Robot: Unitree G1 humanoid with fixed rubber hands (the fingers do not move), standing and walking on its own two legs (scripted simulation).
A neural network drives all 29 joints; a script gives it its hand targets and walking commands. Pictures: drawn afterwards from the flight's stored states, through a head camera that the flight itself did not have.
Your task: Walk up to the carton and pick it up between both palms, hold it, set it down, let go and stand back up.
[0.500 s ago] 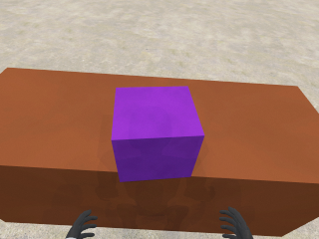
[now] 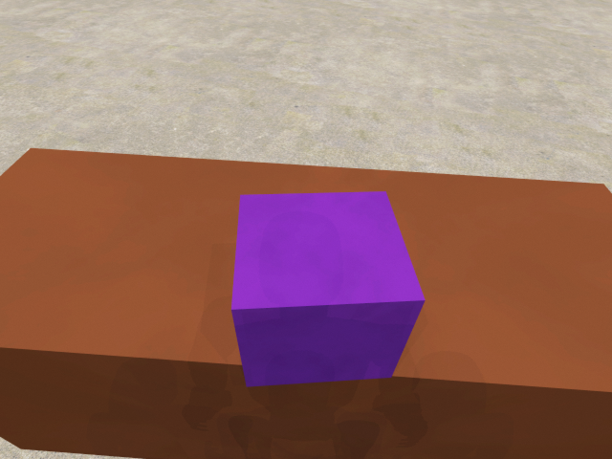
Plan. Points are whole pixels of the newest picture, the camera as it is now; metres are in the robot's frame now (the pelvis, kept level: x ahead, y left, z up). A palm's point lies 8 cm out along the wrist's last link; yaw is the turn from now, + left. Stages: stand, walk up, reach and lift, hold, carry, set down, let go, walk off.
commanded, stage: stand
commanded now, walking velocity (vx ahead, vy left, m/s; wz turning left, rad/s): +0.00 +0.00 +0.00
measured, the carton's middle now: (317, 287) +0.41 -0.01 -0.01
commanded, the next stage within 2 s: none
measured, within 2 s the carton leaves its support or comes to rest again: neither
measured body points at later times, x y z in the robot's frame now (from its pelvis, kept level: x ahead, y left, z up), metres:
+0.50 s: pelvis +0.00 +0.02 +0.00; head -0.01 +0.03 +0.45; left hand -0.02 +0.24 -0.16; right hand -0.03 -0.20 -0.16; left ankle -0.06 +0.10 -0.74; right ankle -0.05 -0.14 -0.74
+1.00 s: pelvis -0.03 +0.03 +0.00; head -0.04 +0.04 +0.45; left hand -0.09 +0.23 -0.17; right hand -0.08 -0.18 -0.16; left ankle -0.06 +0.10 -0.74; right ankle -0.05 -0.14 -0.74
